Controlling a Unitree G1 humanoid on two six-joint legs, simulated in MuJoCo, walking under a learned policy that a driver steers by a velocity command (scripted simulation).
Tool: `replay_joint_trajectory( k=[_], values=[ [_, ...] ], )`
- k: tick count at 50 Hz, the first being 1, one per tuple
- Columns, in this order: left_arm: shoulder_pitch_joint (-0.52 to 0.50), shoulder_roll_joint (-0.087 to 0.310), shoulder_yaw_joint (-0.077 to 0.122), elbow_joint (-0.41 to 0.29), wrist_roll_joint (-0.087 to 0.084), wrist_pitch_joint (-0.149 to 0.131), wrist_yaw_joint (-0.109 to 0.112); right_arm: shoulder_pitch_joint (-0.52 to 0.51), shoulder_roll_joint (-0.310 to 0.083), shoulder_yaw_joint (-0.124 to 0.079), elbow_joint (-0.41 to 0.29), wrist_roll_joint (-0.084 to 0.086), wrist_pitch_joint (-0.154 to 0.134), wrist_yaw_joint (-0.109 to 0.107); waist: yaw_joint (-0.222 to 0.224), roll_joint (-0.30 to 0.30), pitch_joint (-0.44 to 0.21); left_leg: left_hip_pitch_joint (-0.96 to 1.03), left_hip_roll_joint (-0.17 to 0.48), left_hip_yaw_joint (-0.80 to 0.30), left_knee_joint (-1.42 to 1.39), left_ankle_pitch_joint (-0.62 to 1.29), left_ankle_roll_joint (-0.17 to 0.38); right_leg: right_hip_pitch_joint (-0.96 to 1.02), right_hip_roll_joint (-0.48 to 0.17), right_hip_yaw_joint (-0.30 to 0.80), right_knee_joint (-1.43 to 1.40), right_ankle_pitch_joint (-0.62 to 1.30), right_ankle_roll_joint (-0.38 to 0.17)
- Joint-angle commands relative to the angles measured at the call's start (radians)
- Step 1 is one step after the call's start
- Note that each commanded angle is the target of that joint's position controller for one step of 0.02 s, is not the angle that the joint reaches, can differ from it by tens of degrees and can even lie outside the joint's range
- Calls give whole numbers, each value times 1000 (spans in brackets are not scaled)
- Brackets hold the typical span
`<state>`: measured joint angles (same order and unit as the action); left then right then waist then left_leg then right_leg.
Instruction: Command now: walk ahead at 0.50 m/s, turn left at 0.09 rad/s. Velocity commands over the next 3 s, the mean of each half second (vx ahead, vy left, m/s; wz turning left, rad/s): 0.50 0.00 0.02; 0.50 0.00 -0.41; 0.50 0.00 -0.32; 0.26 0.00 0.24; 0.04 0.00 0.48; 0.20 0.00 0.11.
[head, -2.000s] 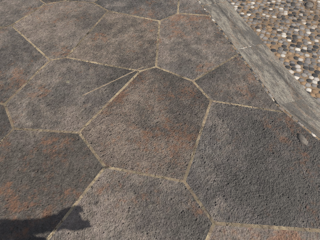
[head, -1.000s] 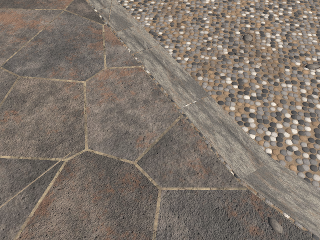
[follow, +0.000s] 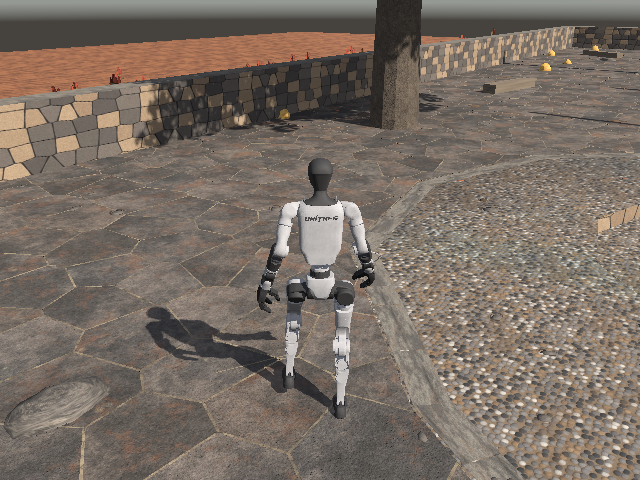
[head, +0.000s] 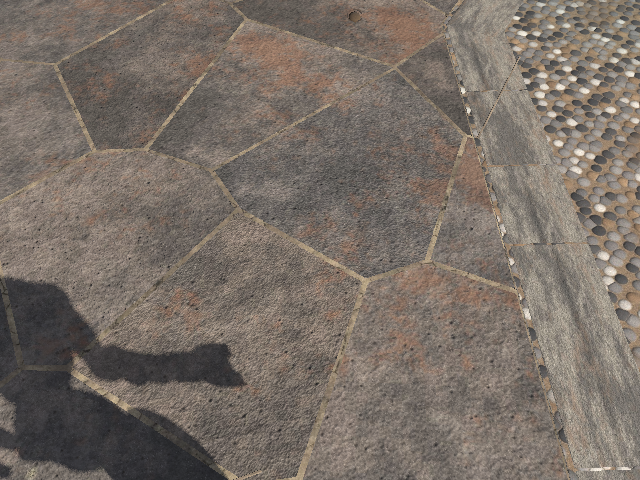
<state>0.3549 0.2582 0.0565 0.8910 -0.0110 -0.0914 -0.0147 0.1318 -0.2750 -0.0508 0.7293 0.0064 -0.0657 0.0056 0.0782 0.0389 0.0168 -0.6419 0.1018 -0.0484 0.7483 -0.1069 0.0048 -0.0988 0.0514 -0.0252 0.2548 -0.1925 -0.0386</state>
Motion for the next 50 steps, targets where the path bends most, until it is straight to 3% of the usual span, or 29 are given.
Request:
replay_joint_trajectory(
  k=[1,5,7,8,9,10,11,12,13,14,15,17,19,21,25,28,31,33,35,36,37,38,39,40,41,42,45,47,50],
  values=[
    [-23,181,37,-54,-12,-9,6,-97,-37,0,-81,7,-17,10,-4,-112,4,79,-31,38,-134,133,-9,-38,-239,127,-106,216,-158],
    [20,195,39,-23,-18,12,8,-160,-63,-6,-115,14,-23,25,-6,-127,24,89,-49,38,-221,66,27,67,-295,148,-48,243,-133],
    [-3,212,42,-20,-19,23,13,-80,-95,-21,-97,9,-27,27,-71,-132,-17,227,-80,66,-273,32,60,85,-290,124,56,417,-105],
    [-3,196,35,-21,-17,26,16,45,-135,-44,-57,3,-26,21,-130,-113,-94,411,-100,84,-289,35,87,53,-246,82,205,536,-81],
    [-14,155,16,-44,1,23,18,222,-200,-67,-21,-7,-24,11,-204,-50,-225,686,25,-47,-250,64,146,-103,-196,35,464,411,-42],
    [86,47,-19,-72,12,2,14,309,-305,-89,-3,-15,-14,6,-172,205,-351,1032,269,-484,-310,-42,304,-501,-34,-13,850,-98,29],
    [63,110,-6,-57,-4,-18,8,333,-223,-68,5,1,-9,11,-198,202,-394,1041,298,-675,-421,-175,339,-638,-35,112,998,-386,28],
    [-17,174,12,-82,-28,-28,3,258,-181,-50,-3,3,-11,12,-187,134,-232,919,261,-536,-438,-194,292,-719,-93,115,1041,-327,14],
    [-75,168,10,-94,-27,-29,4,194,-150,-40,-15,-1,-11,12,-162,74,-152,785,211,-410,-455,-146,260,-701,-139,90,1004,-237,9],
    [-99,157,12,-97,-11,-24,7,136,-121,-31,-19,-7,-13,16,-131,40,-83,656,172,-328,-490,-73,245,-663,-165,81,938,-176,16],
    [-88,150,17,-93,-3,-12,9,102,-99,-24,-22,-15,-18,18,-97,57,-60,568,143,-272,-523,-13,232,-600,-190,89,889,-132,21],
    [-61,109,9,-85,0,10,9,87,-104,-28,-14,-11,-29,21,-64,63,-50,482,126,-209,-574,55,242,-535,-196,81,839,-86,35],
    [-101,98,6,-102,8,20,13,103,-128,-35,5,-8,-38,16,-59,39,-30,461,123,-157,-603,116,253,-561,-199,78,761,-13,53],
    [-168,88,1,-122,13,19,11,128,-141,-39,24,-5,-37,7,-75,18,-12,470,111,-109,-616,138,242,-581,-198,77,636,100,61],
    [-283,68,-11,-146,-2,13,-8,170,-164,-43,56,-7,-35,-4,-122,17,17,496,95,7,-636,115,197,-535,-162,45,422,293,46],
    [-359,74,-13,-183,-11,14,-21,222,-172,-47,94,-2,-28,-6,-153,8,42,598,134,41,-621,111,183,-562,-142,52,354,286,22],
    [-396,85,-10,-219,-10,14,-40,231,-177,-52,115,3,-10,-11,-152,12,52,717,172,69,-557,206,156,-595,-125,42,317,178,-16],
    [-350,108,1,-224,-4,15,-48,207,-196,-58,111,4,3,-19,-117,37,10,753,170,106,-446,492,128,-499,-79,-12,312,82,-47],
    [-111,185,50,-167,-4,19,-40,193,-192,-54,94,0,22,-35,2,21,-136,668,106,184,-114,715,72,-149,-1,-53,272,103,-98],
    [52,278,80,-144,-5,27,-24,213,-158,-35,61,-25,16,-44,52,-117,-254,416,54,208,219,405,29,160,-178,220,282,161,-174],
    [45,331,84,-146,-16,25,-28,311,-31,7,33,-39,-17,-21,-42,-333,-354,-11,-162,94,518,-439,-27,472,-377,760,147,-49,-358],
    [69,236,60,-155,-18,24,-26,215,-130,-13,36,-3,-52,-4,29,-215,-360,-126,-117,-58,599,-452,-6,494,-370,792,67,-154,-328],
    [24,205,52,-162,-10,21,-20,122,-160,-20,3,26,-72,4,33,-173,-223,-187,-77,-47,584,-362,13,385,-338,654,54,-89,-289],
    [-32,195,49,-178,-5,20,-17,85,-148,-16,-5,16,-82,-1,2,-71,-154,-154,-36,-39,518,-286,18,247,-302,556,46,4,-267],
    [-87,171,42,-195,1,22,-14,71,-152,-23,-5,-6,-81,-8,-34,-41,-99,-95,-11,-36,436,-245,8,114,-274,483,28,110,-256],
    [-118,154,35,-212,13,22,-10,84,-152,-28,-10,-14,-71,-9,-69,-65,-88,-26,5,-44,399,-222,0,28,-252,446,5,182,-256],
    [-124,165,41,-223,5,20,2,93,-116,-25,-22,-22,-41,-13,-98,-84,-60,20,3,-20,272,-184,-42,-98,-220,369,-39,267,-268],
    [-99,192,50,-218,-1,21,16,24,-95,-17,-47,-25,-35,-15,-81,-84,-33,19,-13,-8,136,-61,-65,-144,-191,319,-49,273,-248],
    [-57,197,55,-209,-9,30,27,-90,-68,-5,-75,-20,-42,-6,-35,-102,-19,105,-62,1,-96,148,-73,-190,-135,270,-31,192,-195]
  ],
)
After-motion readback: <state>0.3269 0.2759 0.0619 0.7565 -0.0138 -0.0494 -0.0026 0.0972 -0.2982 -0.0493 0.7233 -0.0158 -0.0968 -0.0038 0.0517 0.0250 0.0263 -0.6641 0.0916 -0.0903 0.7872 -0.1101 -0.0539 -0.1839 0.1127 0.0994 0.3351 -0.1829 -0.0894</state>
